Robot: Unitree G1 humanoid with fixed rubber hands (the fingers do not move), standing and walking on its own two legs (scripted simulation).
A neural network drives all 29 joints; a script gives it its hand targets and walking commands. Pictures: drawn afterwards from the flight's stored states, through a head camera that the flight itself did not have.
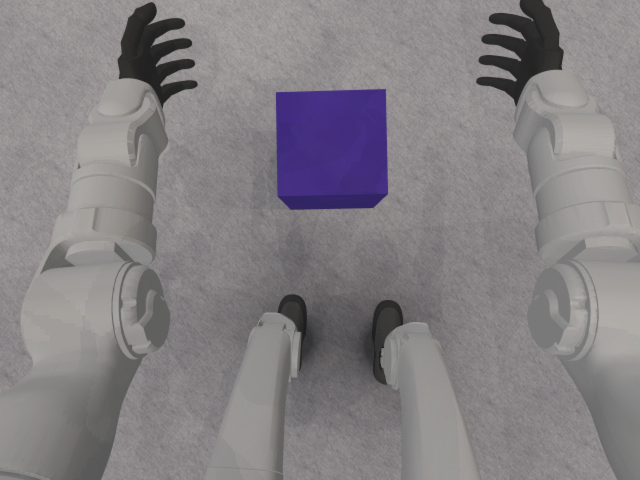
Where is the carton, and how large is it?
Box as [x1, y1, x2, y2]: [276, 89, 387, 209]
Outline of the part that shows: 385,89 276,92 277,194 291,209 373,207 387,193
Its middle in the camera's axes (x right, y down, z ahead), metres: +0.03 -0.19 +0.85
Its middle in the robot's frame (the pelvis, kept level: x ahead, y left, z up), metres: +0.56 +0.04 -0.53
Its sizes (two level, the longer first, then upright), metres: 0.210 0.200 0.250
